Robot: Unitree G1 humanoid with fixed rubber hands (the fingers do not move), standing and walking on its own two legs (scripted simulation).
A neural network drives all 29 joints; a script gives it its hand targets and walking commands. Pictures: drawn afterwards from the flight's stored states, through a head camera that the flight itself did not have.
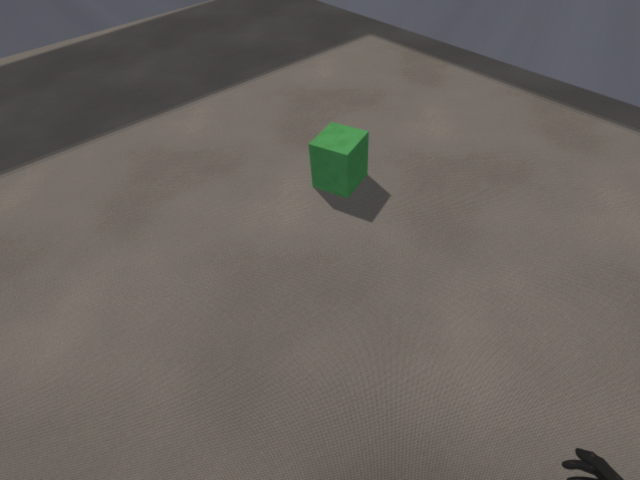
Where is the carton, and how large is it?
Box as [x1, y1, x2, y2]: [309, 122, 368, 197]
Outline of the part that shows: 331,122 309,143 312,183 315,187 348,197 366,174 368,131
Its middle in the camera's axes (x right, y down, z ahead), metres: +0.10 -0.36 +1.88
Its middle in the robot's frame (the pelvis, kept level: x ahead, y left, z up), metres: +1.61 -0.07 -0.65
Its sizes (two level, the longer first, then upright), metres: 0.210 0.200 0.250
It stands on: the floor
